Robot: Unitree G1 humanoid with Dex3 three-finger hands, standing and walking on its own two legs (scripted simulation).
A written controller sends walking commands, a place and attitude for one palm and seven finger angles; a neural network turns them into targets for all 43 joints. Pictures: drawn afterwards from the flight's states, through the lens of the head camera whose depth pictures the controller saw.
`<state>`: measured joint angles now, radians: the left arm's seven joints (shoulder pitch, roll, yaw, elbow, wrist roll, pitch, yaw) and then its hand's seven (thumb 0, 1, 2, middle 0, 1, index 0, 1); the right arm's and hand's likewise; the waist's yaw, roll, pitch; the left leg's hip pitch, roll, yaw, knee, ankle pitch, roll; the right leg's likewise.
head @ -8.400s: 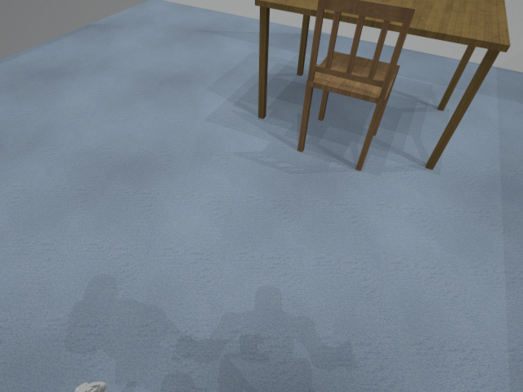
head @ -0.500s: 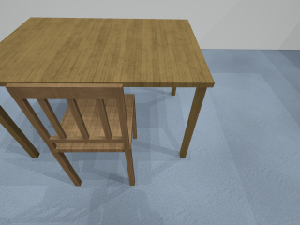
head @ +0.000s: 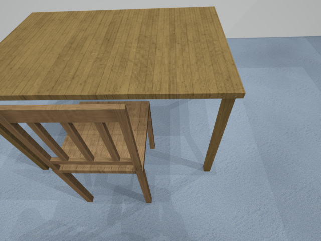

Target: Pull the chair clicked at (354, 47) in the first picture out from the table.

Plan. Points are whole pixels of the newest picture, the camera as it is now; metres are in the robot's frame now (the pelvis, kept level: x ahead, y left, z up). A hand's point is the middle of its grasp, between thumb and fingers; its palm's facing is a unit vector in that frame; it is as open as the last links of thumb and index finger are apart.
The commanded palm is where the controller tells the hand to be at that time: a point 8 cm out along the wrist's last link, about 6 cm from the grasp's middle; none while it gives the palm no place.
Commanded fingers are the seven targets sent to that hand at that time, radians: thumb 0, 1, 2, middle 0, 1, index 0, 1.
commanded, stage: come to a stop and stand still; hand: left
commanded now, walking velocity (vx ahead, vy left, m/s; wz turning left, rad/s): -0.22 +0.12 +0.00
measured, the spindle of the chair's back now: (79, 142) +0.44 +0.31 -0.09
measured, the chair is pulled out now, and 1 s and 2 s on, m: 0.00 0.00 0.00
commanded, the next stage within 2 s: look again from close up in 1.48 s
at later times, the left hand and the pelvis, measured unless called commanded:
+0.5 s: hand out of the picture -0.04 +0.25 -0.17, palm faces +0.00 -0.99 -0.17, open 7.4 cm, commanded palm none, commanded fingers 0.00 0.90 0.90 -0.20 -0.30 -0.20 -0.30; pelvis -0.03 +0.06 +0.01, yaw -3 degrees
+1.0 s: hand out of the picture -0.05 +0.15 -0.17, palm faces -0.02 -0.99 -0.15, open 7.3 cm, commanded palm none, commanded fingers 0.00 0.90 0.90 -0.20 -0.30 -0.20 -0.30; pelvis -0.04 +0.00 +0.01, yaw -2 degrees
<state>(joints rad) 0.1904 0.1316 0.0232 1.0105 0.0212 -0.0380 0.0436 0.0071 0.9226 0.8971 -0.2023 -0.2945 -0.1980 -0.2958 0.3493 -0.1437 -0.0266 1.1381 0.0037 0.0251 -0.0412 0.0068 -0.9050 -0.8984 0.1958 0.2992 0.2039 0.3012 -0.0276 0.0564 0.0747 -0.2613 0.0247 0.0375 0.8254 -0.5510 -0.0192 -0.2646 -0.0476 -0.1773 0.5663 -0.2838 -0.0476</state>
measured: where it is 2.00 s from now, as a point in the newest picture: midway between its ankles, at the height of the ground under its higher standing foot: outside the picture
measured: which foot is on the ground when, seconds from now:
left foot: up 0.00-0.22, down 0.24-1.00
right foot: down 0.00-0.24, up 0.26-0.70, down 0.72-1.00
